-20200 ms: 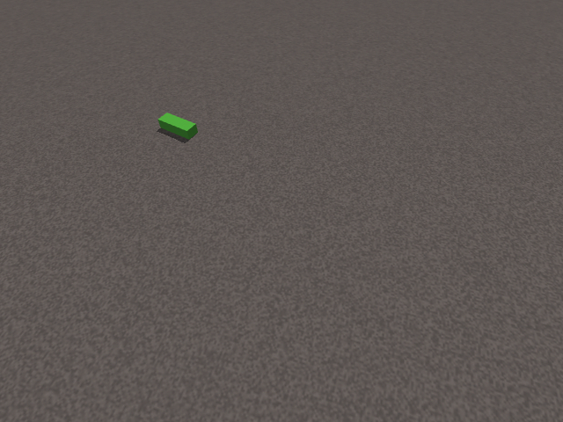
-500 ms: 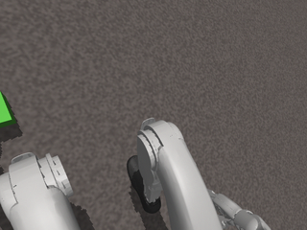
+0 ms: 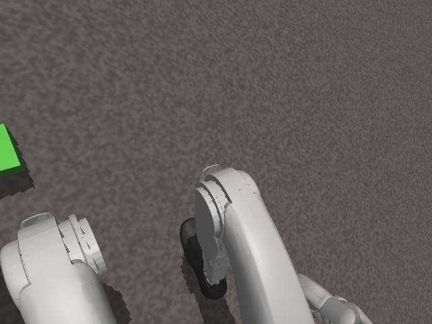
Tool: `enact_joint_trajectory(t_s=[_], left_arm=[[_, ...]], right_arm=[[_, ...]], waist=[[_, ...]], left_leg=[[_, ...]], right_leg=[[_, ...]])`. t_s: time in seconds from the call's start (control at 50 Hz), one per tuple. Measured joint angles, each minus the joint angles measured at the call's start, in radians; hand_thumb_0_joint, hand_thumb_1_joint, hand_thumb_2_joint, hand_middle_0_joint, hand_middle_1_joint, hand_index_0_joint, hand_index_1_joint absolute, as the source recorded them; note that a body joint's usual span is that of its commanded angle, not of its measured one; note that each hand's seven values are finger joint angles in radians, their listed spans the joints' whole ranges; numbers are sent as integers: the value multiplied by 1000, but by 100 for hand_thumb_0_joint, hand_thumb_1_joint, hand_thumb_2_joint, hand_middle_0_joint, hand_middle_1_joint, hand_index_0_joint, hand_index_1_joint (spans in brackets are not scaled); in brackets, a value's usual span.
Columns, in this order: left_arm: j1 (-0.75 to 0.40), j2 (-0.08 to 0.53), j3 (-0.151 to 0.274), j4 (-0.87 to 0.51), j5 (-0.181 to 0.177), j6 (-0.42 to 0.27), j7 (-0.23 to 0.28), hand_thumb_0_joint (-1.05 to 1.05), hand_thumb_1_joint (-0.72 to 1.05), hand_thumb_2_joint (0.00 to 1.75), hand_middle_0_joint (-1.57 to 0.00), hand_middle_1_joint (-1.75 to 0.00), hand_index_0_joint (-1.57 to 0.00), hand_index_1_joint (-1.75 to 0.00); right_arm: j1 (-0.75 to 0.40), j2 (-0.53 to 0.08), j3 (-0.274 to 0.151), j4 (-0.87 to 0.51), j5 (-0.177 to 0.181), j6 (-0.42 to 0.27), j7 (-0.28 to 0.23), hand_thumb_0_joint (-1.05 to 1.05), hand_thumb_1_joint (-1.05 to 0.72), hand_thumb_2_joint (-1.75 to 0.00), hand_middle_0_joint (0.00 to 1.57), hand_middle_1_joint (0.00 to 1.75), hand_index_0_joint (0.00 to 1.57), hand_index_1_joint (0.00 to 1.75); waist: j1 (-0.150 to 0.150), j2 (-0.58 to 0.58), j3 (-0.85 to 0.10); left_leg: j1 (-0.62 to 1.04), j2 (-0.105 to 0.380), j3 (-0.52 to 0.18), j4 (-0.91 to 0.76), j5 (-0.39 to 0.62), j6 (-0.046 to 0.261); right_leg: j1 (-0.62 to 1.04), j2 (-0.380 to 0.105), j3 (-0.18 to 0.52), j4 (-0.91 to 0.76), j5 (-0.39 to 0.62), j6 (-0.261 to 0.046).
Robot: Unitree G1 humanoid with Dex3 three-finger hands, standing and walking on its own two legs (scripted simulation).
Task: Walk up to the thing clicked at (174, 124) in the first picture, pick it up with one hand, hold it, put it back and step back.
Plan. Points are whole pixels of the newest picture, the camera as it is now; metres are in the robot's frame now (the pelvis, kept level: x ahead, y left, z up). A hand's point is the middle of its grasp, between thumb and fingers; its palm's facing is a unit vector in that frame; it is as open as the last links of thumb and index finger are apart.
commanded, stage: close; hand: left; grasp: from above
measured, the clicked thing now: out of the picture +0.42 +0.34 -0.27
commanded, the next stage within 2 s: settle in 0.66 s
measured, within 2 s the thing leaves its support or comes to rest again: leaves its support in 1.10 s
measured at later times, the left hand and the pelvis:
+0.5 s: hand out of the picture +0.41 +0.34 -0.24, palm faces -0.42 -0.16 -0.89, open 10.8 cm; pelvis +0.00 +0.00 +0.00, yaw +0 degrees
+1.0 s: hand out of the picture +0.41 +0.34 -0.24, palm faces -0.44 -0.16 -0.88, open 10.7 cm; pelvis +0.00 +0.00 +0.00, yaw +0 degrees
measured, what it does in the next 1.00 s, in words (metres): stands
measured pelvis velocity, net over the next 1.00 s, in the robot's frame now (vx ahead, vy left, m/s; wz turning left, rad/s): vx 0.00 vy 0.00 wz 0.00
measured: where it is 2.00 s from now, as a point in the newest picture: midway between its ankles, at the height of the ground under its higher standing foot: (157, 299)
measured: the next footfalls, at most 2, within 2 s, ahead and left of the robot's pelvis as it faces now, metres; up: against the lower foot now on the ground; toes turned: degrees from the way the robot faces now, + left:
none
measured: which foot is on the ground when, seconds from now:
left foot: down 0.00-1.00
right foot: down 0.00-1.00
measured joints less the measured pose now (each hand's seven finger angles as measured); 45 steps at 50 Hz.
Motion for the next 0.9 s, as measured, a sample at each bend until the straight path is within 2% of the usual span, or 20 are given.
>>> enact_joint_trajectory(t_s=[0.14, 0.26, 0.44, 0.58, 0.9], left_arm=[[7, -13, -4, 17, 40, -3, 74, 1, -6, 73, -37, -87, -39, -83], [1, -31, -22, 15, 34, 37, 106, 0, -5, 69, -42, -85, -42, -81], [-21, -22, 13, 36, 18, 69, 79, 1, -7, 63, -47, -80, -51, -77], [-31, 0, 30, 50, 16, 55, 48, 1, -7, 60, -50, -78, -55, -73], [-31, 4, 26, 35, 2, 35, 36, 1, -8, 58, -53, -74, -59, -69]], right_arm=[[-16, 2, 0, 1, -11, -7, -5, 0, -89, -89, 21, 30, 20, 30], [-10, -16, -19, 20, -9, -25, -9, 0, -89, -89, 20, 30, 20, 30], [14, -50, -35, 12, 9, -46, -7, 0, -89, -89, 20, 30, 20, 30], [16, -52, -21, 2, 6, -45, 1, 0, -89, -89, 20, 30, 20, 30], [18, -30, -9, -6, 0, -29, -17, 0, -90, -90, 20, 30, 20, 30]], waist=[[1, -7, 0], [1, -9, -7], [-14, -6, -20], [-23, -5, -8], [-14, -3, 5]], left_leg=[[-2, 7, 0, 3, 13, 1], [-9, 10, 7, -7, 22, 5], [-15, 11, 11, -14, 17, 9], [-9, 6, 8, -6, 15, 2], [-10, 8, 7, -5, 14, -5]], right_leg=[[-9, 8, 1, 1, 20, 0], [-17, 9, 6, -6, 28, 1], [-21, 8, 7, -14, 23, -2], [-17, 4, 6, -2, 19, 0], [-27, 6, 7, 4, 22, 1]])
